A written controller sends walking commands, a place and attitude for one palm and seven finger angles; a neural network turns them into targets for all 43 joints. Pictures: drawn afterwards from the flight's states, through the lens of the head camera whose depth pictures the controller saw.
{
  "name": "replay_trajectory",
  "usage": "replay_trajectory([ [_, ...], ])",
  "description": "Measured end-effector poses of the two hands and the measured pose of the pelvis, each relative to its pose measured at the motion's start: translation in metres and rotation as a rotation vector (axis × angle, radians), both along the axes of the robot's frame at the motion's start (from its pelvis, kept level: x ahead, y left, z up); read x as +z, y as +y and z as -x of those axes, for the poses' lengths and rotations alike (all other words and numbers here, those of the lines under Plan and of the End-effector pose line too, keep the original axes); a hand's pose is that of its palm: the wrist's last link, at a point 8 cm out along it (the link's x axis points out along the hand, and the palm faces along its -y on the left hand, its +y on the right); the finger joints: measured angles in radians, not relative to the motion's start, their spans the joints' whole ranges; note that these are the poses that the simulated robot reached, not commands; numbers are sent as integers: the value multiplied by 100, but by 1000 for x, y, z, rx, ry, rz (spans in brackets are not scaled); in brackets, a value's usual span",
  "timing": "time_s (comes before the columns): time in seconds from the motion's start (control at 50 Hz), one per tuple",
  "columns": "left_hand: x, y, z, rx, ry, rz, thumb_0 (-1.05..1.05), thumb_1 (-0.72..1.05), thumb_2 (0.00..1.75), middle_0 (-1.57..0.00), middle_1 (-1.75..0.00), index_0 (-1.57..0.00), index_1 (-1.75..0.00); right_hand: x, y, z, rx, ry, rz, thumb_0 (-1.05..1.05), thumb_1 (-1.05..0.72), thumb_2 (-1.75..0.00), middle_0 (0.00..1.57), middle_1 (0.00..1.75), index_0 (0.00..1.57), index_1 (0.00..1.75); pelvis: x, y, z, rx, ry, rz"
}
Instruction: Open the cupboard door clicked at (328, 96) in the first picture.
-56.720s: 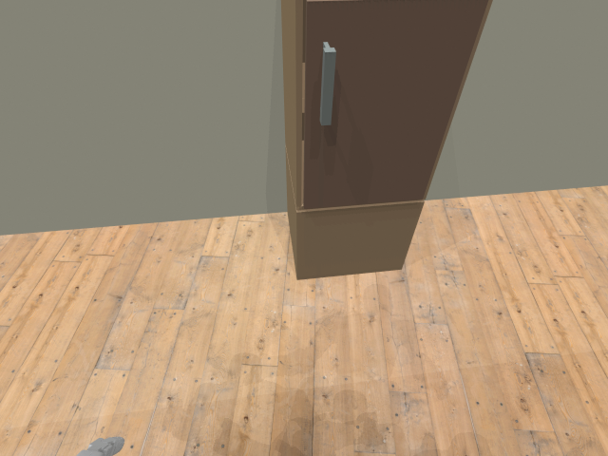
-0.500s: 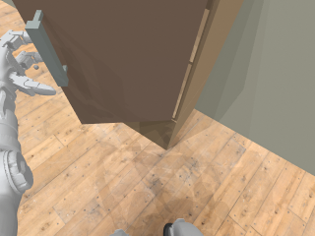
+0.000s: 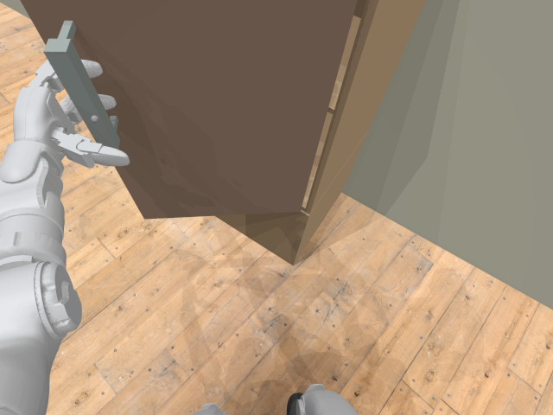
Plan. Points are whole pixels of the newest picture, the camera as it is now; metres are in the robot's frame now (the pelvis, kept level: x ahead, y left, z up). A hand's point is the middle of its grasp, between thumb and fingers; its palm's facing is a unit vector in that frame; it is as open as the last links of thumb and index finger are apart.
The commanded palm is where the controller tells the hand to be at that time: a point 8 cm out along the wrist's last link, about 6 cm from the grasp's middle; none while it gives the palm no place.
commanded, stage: slide the fingers in behind the handle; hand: left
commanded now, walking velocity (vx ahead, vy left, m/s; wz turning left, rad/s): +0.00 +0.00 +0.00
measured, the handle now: (91, 92) +0.55 +0.23 +0.11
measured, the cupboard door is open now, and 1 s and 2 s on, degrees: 38 38 58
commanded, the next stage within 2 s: close the thumb around the handle in 0.52 s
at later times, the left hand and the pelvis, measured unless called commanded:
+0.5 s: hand (97, 119) +0.49 +0.21 +0.12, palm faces +0.01 -1.00 +0.00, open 14.0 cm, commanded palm +0.47 +0.25 +0.11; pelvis +0.00 +0.00 +0.00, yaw +0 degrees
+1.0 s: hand (98, 120) +0.49 +0.21 +0.12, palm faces +0.03 -1.00 -0.01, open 10.0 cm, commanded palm +0.47 +0.25 +0.11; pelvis +0.00 +0.00 +0.00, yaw +0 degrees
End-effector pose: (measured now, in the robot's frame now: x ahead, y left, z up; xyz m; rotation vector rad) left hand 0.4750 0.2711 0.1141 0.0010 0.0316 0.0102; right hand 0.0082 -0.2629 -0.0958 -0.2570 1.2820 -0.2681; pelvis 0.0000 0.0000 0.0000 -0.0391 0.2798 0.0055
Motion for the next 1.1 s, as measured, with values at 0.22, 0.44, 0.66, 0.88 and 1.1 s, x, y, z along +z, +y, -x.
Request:
replay_trajectory([
  [0.22,2,-10,-3,6,-17,14,-1,-50,30,-30,-120,-30,-120,-1,0,14,-17,24,-9,1,-91,-90,21,30,20,30,0,-1,0,-5,1,-2],
  [0.44,5,-5,3,7,-33,0,-1,-50,30,-30,-120,-30,-120,0,0,13,-17,19,-9,1,-91,-90,21,30,20,30,1,0,0,-7,-4,-2],
  [0.66,4,-5,11,10,-27,-1,-1,-50,30,-30,-120,-30,-120,1,0,-1,3,-30,-5,1,-91,-90,21,30,20,30,1,1,2,-3,-18,-3],
  [0.88,4,-7,8,8,-27,-10,-1,-21,43,-32,-123,-32,-123,-2,2,2,12,-26,-5,1,-91,-90,21,30,20,30,0,3,6,2,-12,-3],
  [1.1,5,-7,7,16,-25,-14,0,36,67,-36,-129,-35,-130,-3,4,13,-3,6,-14,1,-91,-90,21,30,20,30,0,2,4,0,-12,-3],
])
